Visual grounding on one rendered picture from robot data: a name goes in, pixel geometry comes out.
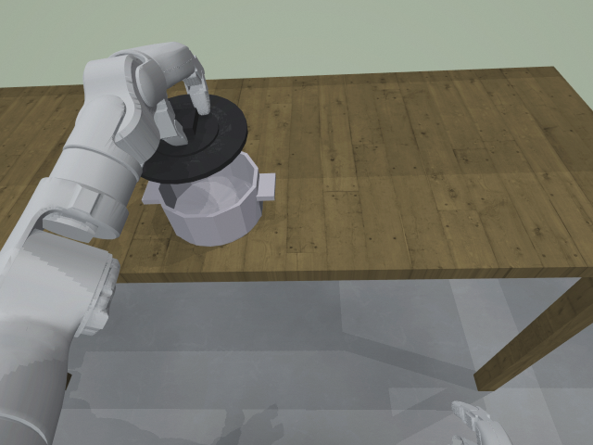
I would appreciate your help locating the left robot forearm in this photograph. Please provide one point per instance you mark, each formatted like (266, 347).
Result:
(88, 190)

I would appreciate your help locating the left robot hand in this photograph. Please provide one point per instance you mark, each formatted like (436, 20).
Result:
(178, 64)

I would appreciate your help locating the table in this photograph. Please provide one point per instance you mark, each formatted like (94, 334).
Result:
(443, 174)

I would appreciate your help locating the lid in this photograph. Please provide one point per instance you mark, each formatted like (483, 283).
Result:
(220, 138)

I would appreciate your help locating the pot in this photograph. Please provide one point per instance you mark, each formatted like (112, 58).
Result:
(219, 209)

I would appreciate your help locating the knob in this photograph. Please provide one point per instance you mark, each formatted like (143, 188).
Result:
(188, 118)

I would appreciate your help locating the right robot hand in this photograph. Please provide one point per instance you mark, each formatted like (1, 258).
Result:
(487, 431)

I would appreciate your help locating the left robot upper arm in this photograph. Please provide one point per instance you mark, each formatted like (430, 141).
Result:
(56, 289)

